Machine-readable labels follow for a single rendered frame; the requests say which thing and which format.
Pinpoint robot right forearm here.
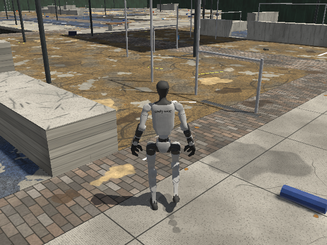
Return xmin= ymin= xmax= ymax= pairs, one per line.
xmin=183 ymin=123 xmax=194 ymax=146

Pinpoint robot left upper arm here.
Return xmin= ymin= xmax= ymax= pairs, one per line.
xmin=138 ymin=103 xmax=152 ymax=131

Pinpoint robot torso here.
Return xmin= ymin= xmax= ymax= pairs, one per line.
xmin=151 ymin=101 xmax=175 ymax=153

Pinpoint left robot shin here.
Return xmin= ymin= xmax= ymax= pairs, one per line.
xmin=148 ymin=170 xmax=157 ymax=204

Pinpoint robot left forearm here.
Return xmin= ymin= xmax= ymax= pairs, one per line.
xmin=132 ymin=124 xmax=143 ymax=145

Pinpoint robot right upper arm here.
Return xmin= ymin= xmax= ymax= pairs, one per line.
xmin=174 ymin=103 xmax=188 ymax=131

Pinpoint left robot hand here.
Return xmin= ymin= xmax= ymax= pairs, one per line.
xmin=131 ymin=144 xmax=143 ymax=156

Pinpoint right robot hand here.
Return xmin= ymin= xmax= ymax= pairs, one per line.
xmin=184 ymin=145 xmax=196 ymax=157

